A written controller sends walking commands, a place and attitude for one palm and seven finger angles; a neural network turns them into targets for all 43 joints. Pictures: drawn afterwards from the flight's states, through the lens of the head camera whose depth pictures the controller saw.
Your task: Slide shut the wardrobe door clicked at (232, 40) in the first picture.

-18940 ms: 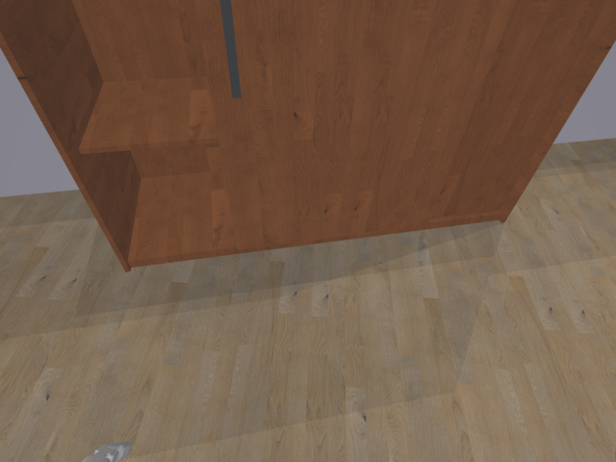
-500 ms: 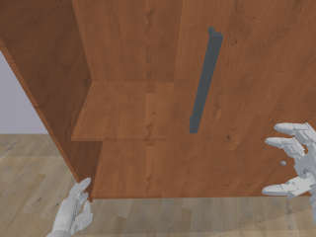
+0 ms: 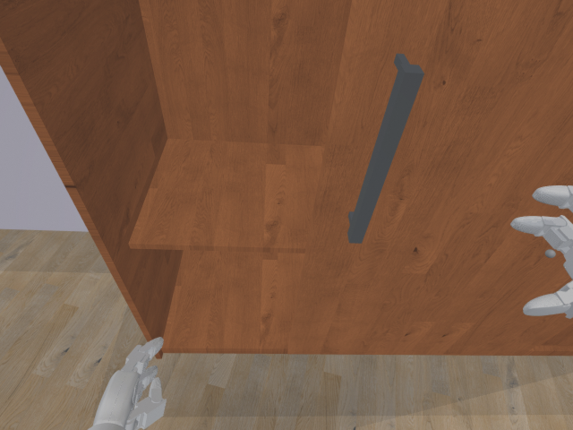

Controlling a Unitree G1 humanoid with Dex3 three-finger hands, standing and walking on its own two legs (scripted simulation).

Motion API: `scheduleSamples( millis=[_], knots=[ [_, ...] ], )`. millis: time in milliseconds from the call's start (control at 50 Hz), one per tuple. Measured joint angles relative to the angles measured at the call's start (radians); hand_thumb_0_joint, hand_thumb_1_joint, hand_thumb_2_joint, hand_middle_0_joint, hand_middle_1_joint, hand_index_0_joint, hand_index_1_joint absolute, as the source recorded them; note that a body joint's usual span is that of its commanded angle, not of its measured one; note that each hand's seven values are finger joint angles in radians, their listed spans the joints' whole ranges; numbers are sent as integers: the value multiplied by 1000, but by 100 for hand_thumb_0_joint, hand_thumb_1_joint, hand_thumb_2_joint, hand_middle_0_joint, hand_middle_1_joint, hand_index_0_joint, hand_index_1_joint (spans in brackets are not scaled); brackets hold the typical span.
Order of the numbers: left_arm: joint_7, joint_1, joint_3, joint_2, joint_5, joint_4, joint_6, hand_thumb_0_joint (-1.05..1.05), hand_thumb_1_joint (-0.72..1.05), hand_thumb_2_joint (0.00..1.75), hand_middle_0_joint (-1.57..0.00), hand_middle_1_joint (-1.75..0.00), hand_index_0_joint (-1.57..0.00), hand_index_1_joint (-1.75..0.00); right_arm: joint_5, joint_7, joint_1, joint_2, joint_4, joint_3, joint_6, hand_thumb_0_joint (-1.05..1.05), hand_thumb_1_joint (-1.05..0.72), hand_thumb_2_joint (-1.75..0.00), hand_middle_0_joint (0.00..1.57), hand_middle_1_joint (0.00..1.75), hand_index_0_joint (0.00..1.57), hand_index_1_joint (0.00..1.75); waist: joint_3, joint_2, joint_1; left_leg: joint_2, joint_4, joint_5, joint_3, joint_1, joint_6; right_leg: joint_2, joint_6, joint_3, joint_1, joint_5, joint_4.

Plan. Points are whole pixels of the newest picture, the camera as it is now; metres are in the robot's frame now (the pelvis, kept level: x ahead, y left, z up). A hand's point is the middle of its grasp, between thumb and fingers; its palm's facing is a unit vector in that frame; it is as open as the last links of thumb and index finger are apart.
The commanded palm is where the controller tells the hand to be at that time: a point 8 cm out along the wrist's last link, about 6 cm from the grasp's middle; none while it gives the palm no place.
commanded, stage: raise the hand with hooked fingers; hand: right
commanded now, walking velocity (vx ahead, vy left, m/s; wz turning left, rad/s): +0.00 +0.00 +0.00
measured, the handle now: (374, 163) +0.48 -0.12 +0.14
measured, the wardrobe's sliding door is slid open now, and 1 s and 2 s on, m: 0.43 0.43 0.43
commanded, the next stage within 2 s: move the hooked fingers beside the handle in 0.32 s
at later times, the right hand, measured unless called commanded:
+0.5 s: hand (549, 261) +0.28 -0.28 +0.18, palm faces +0.07 +0.99 -0.09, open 14.0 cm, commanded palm +0.25 -0.32 +0.18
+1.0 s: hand (508, 237) +0.32 -0.25 +0.17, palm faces +0.07 +1.00 -0.07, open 14.0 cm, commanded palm +0.29 -0.29 +0.17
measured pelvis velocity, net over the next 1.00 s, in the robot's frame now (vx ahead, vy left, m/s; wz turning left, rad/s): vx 0.00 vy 0.00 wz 0.01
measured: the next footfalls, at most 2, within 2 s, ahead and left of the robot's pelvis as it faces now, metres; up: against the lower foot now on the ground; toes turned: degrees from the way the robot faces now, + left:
none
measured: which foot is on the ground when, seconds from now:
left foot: down 0.00-1.00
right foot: down 0.00-1.00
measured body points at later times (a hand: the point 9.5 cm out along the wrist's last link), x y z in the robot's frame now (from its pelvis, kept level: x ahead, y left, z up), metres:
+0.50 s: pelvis +0.00 +0.00 +0.00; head -0.02 +0.02 +0.45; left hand +0.18 +0.22 -0.07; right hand +0.27 -0.33 +0.18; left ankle +0.06 +0.11 -0.73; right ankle -0.07 -0.10 -0.73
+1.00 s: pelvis +0.00 +0.00 +0.00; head +0.00 +0.02 +0.45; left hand +0.17 +0.24 -0.08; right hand +0.31 -0.31 +0.17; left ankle +0.06 +0.11 -0.73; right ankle -0.07 -0.10 -0.73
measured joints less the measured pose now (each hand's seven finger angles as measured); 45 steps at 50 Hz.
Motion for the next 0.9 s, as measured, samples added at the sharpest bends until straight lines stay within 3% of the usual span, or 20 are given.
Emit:
scheduleSamples(
  millis=[140,260,360,460,620,720,900],
  knots=[
    [-2,4,12,-4,12,-5,-5,1,90,90,-20,-30,-20,-30,-5,-33,78,59,-96,12,-27,-1,50,-30,31,120,30,120,-2,8,5,-7,-9,3,-12,17,0,-4,0,-12,23,0,-12],
    [7,2,4,-17,12,3,-12,1,90,90,-20,-30,-20,-30,-19,-65,30,39,-56,-12,-37,-1,50,-30,31,120,30,120,5,12,-9,-4,-21,9,-5,37,1,-2,1,-4,39,9,-23],
    [11,-10,-4,-13,7,0,-4,1,90,90,-20,-30,-20,-30,-24,-35,7,28,-25,14,-4,-1,50,-30,31,120,30,120,12,2,-14,3,-21,16,-2,28,-2,5,-2,-1,26,15,-20],
    [7,-15,-9,-20,11,0,-1,1,90,90,-20,-30,-20,-30,-13,-19,35,43,-46,21,-17,-1,50,-30,31,120,30,120,4,2,-10,1,-21,16,-7,26,-2,4,-3,-5,27,13,-19],
    [17,-11,-8,-19,9,10,-9,1,90,90,-20,-30,-20,-30,-45,-69,-60,60,29,56,-30,-1,50,-30,31,120,30,120,20,8,-14,5,-21,16,2,27,-2,6,-2,4,21,14,-14],
    [16,-10,-7,-17,16,15,-7,1,90,90,-20,-30,-20,-30,-60,-70,-84,76,30,93,-38,-1,50,-30,31,120,30,120,12,2,1,7,-24,17,-5,17,-4,9,-3,-2,18,19,-27],
    [1,2,5,-20,17,11,5,1,90,90,-20,-30,-20,-30,-51,-95,-69,87,22,67,-35,-1,50,-30,31,120,30,120,-9,2,15,0,-23,13,-20,5,-2,5,0,-18,23,22,-50]
  ],
)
